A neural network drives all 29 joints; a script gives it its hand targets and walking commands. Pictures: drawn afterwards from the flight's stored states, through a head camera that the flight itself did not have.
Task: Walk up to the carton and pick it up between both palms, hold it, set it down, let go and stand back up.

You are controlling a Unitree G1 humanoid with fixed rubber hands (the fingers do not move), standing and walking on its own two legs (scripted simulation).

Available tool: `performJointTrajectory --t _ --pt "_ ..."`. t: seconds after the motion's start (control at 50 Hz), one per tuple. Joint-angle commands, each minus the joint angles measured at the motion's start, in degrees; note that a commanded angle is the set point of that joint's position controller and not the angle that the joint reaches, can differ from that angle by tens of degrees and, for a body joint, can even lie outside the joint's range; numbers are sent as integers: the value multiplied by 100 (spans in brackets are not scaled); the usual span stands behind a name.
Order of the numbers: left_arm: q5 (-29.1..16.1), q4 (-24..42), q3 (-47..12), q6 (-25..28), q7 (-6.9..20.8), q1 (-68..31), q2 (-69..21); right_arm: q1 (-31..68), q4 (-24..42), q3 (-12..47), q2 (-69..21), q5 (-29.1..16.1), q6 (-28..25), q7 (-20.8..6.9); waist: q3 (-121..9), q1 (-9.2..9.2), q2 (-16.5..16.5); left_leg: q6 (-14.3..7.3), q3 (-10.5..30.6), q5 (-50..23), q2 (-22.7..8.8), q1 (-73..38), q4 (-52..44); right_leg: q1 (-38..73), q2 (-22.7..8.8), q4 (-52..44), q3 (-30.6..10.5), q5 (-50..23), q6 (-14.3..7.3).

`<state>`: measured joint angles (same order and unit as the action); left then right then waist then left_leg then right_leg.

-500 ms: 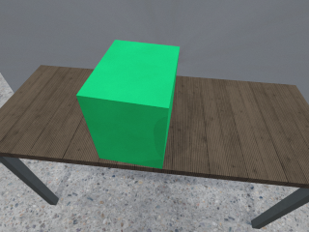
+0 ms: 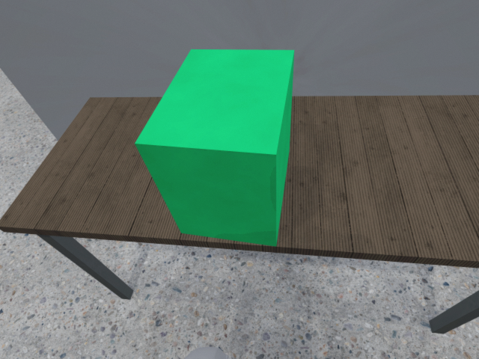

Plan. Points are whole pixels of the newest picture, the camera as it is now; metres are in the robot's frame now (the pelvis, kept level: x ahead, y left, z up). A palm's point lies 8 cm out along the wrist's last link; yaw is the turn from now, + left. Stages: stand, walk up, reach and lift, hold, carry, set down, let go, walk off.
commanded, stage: walk up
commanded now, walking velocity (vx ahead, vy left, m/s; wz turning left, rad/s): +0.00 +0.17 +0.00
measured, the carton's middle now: (233, 148) +0.51 +0.06 +0.04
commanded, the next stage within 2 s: none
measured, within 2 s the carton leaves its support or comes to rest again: neither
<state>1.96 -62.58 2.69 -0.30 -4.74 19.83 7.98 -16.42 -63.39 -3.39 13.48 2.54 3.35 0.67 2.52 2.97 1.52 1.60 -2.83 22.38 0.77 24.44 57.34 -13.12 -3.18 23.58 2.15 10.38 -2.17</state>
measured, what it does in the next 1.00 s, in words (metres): steps to the left: left foot, then right foot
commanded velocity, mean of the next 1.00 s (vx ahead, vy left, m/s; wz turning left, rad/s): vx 0.00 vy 0.03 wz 0.00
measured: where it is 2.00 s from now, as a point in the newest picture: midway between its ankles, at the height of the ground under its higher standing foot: outside the picture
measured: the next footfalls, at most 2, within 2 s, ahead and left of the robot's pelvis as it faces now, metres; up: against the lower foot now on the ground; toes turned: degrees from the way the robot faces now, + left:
left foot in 0.30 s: +0.04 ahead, +0.23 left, +0.00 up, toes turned +4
right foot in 0.78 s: +0.00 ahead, +0.07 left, +0.00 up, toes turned -1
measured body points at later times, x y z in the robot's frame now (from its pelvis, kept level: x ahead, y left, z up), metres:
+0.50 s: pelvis +0.01 +0.15 +0.01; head +0.01 +0.20 +0.45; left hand -0.02 +0.37 -0.18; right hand +0.03 -0.08 -0.13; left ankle +0.00 +0.23 -0.75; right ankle -0.02 -0.04 -0.68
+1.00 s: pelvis +0.00 +0.16 -0.01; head +0.00 +0.16 +0.44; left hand -0.01 +0.36 -0.17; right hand -0.02 -0.04 -0.17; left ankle +0.00 +0.23 -0.75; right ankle -0.04 +0.07 -0.75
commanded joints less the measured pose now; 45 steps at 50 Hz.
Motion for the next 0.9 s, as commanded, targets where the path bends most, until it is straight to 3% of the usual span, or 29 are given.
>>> performJointTrajectory --t 0.0,0.04,0.08,0.12,0.18,0.2,0.22,0.24,0.26,0.28,0.3,0.32,0.34,0.36,0.38,0.4,0.42,0.44,0.48,0.5,0.54,0.6,0.66,0.7,0.72,0.76,0.8,0.82,0.88 --pt "-19 202 69 84 101 183 578 -212 434 -35 -132 -48 -20 -81 68 -167 -1763 187 366 -864 -139 468 473 -279 -968 -933 -625 62 -260" --pt "14 296 76 134 164 -18 732 -376 431 -57 32 -145 17 -57 -16 -266 -2060 306 231 -873 -160 367 57 -276 -874 -879 -413 -79 -278" --pt "62 344 118 152 217 11 932 -150 550 -62 158 -171 44 -32 74 -174 -2131 399 109 -770 -228 281 -389 -373 -924 -862 -493 -166 -337" --pt "88 345 181 147 241 186 1139 225 733 -47 191 -161 55 -4 173 9 -2078 454 37 -552 -320 225 -866 -345 -1123 -860 -718 -296 -456" --pt "88 468 339 100 217 52 1579 207 824 -53 228 -173 17 32 -10 18 -1815 437 25 -98 -437 -116 -1726 -126 -1448 -647 -911 -500 -547" --pt "-122 109 164 23 221 261 1038 -73 841 39 -79 -225 -174 0 -554 -351 -2158 246 231 -107 -398 -984 -2667 -52 -551 -289 -399 -1 -540" --pt "-151 177 207 -40 216 88 1058 -338 673 1 11 -241 -309 23 -519 -513 -1536 271 -159 -1023 -132 -1395 -3628 -28 -315 158 -124 63 -316" --pt "-90 196 277 -36 238 165 1145 -662 449 -52 174 -257 -440 82 -596 -550 -673 404 125 -1806 -320 -1778 -4218 -20 -133 906 -8 179 -94" --pt "-59 230 241 -54 277 256 921 -1019 271 -31 238 -189 -549 99 -578 -514 304 548 651 -2020 -841 -2240 -4205 -714 -1 1536 -63 1166 29" --pt "-18 230 89 -120 273 679 360 -989 318 -11 557 -176 -539 131 -381 -188 1823 534 1804 -2495 -1784 -2121 -4318 -1412 278 2068 29 2421 194" --pt "-1 31 45 -220 217 1095 240 -518 555 90 535 -230 -499 115 -24 134 1751 575 1761 -3004 -1998 -1272 -4265 -1146 43 2187 -288 2205 218" --pt "-115 192 32 -330 227 1031 219 -214 583 7 827 -197 -470 82 -311 -60 3192 -10 2121 -759 -2214 -355 -4931 -621 -51 1959 -339 2212 104" --pt "-106 318 40 -377 282 496 518 422 735 10 569 -154 -441 -5 552 -115 3501 -111 2165 776 -1763 376 -5550 -549 -110 2091 -442 1909 71" --pt "-121 292 81 -383 365 68 699 646 839 149 93 -175 -454 -41 966 -143 3121 62 1647 668 -1223 424 -5562 -559 -72 2234 -522 1424 65" --pt "-151 125 88 -325 436 107 675 554 825 257 -203 -168 -461 2 957 -45 2699 301 947 -1268 -910 -289 -5074 -815 11 2370 -407 1146 93" --pt "-97 -2 124 -292 456 346 688 287 758 273 -180 -208 -489 82 689 54 2253 435 521 -3545 -902 -1174 -4460 -1167 141 2534 -279 1038 85" --pt "-49 -164 109 -297 439 663 603 105 685 235 -55 -274 -518 130 359 190 1710 435 276 -5005 -954 -1820 -4058 -1370 270 2815 -174 911 122" --pt "-50 -292 80 -308 399 898 547 -139 639 205 42 -356 -555 151 -39 213 1167 415 265 -5356 -1047 -2243 -3915 -1337 325 2994 -136 816 171" --pt "-113 -343 62 -308 352 636 505 -890 438 260 -38 -387 -584 131 -512 -123 252 486 644 -4358 -1140 -2353 -4031 -869 281 2778 -163 836 248" --pt "-166 -243 60 -294 353 255 467 -1131 346 297 -77 -323 -575 131 -533 -283 40 463 926 -3640 -1175 -2157 -4207 -675 254 2524 -191 831 290" --pt "-198 -131 12 -268 375 -181 258 -1015 303 314 -73 -209 -576 197 -341 -334 -194 69 1213 -2562 -1275 -2047 -4499 -727 194 2196 -233 714 367" --pt "-184 -242 -97 -265 290 -15 21 -429 461 257 165 -157 -600 250 -296 -197 3 -740 1282 -2719 -1514 -2539 -4337 -905 95 1630 -303 1014 338" --pt "-204 -154 -102 -178 163 -249 348 -718 318 353 -142 -73 -554 212 -80 -358 587 -1092 1520 -3182 -1513 -2024 -4159 -283 29 668 -433 1460 169" --pt "-205 -269 -137 -138 170 12 402 -829 212 386 -232 -82 -508 209 31 -262 562 -1093 1544 -3129 -1450 -1830 -4098 181 37 -112 -429 919 51" --pt "-188 -432 -185 -100 178 376 311 -683 230 373 -193 -136 -501 202 -8 -89 318 -1012 1407 -3047 -1362 -1645 -4022 660 -49 -638 -423 -66 30" --pt "-122 -657 -199 -41 182 752 399 -560 307 342 -184 -253 -555 149 -171 -104 -354 -780 1013 -2582 -978 -1258 -3907 1275 -324 -447 -642 -1038 11" --pt "-141 -625 -220 -35 206 330 477 -832 234 367 -370 -291 -502 127 310 -415 -1123 -643 776 -1268 -608 -1165 -4302 632 -361 -443 -788 -605 -178" --pt "-121 -587 -255 -19 229 143 300 -804 178 380 -331 -244 -479 133 523 -386 -1267 -635 792 -1273 -634 -1386 -4256 349 -298 -569 -748 -361 -171" --pt "-111 -474 -347 87 203 147 15 -779 47 305 -133 -199 -462 135 633 -329 -726 -657 769 -1702 -605 -1185 -4066 609 -354 -686 -703 -770 -117"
